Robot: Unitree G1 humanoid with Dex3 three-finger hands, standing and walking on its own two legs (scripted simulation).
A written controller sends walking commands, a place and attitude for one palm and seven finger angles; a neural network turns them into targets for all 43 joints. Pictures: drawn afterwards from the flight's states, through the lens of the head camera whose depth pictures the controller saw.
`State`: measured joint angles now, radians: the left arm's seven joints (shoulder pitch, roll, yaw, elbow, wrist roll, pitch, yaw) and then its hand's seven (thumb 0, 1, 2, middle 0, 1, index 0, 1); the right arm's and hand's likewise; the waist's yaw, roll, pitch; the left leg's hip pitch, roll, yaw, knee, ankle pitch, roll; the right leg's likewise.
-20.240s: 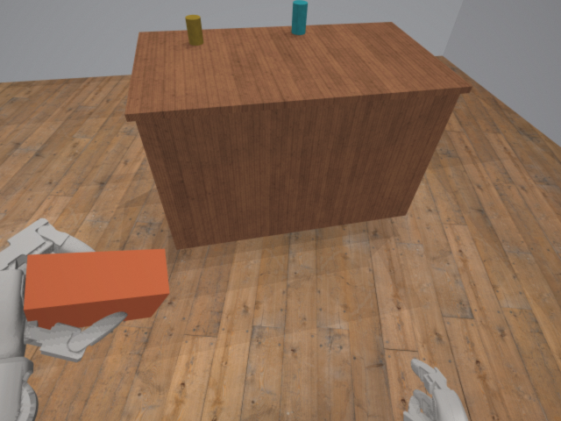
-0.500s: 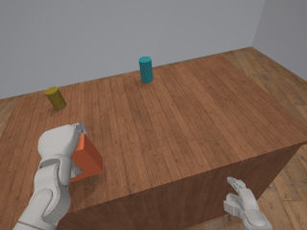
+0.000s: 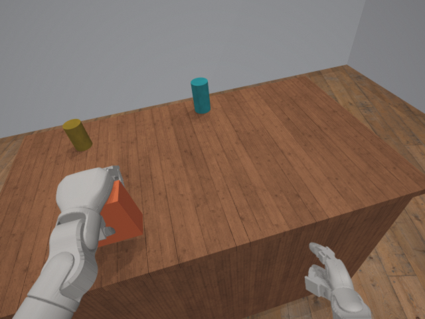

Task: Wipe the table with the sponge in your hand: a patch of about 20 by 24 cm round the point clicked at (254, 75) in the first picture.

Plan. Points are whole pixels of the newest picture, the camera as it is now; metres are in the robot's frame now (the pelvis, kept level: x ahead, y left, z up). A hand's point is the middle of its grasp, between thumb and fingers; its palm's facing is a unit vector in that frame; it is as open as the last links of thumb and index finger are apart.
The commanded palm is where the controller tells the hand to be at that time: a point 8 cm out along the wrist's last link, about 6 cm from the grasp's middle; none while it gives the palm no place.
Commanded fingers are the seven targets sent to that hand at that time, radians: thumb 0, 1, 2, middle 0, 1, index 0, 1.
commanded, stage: lower the sponge onto the table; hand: left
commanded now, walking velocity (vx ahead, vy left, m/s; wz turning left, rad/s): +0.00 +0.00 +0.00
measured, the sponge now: (111, 221) +0.26 +0.26 +0.05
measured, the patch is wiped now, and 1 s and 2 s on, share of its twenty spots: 0.00 0.00 0.25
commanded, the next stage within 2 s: wipe forward along the first lane in 1.30 s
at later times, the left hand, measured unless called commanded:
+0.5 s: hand (96, 215) +0.25 +0.27 +0.08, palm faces +0.02 -0.09 -1.00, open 9.6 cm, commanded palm +0.22 +0.27 +0.15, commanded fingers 0.00 0.10 1.30 -1.20 -1.60 -1.20 -1.60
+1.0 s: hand (99, 226) +0.24 +0.27 +0.06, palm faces +0.00 -0.11 -0.99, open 9.6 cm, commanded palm +0.21 +0.27 +0.13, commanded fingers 0.00 0.10 1.30 -1.20 -1.60 -1.20 -1.60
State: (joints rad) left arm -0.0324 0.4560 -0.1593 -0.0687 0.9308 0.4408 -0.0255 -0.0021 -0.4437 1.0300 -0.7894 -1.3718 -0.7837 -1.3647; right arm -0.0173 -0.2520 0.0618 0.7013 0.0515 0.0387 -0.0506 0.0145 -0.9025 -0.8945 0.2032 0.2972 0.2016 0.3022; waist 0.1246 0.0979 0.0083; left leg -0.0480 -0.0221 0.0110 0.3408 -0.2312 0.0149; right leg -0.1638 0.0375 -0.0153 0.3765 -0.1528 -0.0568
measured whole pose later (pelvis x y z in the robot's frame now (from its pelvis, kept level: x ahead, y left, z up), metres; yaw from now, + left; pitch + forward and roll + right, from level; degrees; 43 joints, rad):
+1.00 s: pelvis +0.00 +0.00 +0.00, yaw +0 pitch -3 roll +0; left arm 0.08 0.42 -0.16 -0.05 0.95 0.41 0.05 0.00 -0.44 1.03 -0.79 -1.37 -0.78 -1.37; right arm 0.00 -0.26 0.04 0.71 0.04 0.03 -0.04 0.01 -0.90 -0.89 0.20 0.30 0.20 0.30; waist 0.13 0.09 0.00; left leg -0.06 -0.02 0.01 0.36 -0.24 0.02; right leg -0.16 0.04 -0.01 0.37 -0.15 -0.05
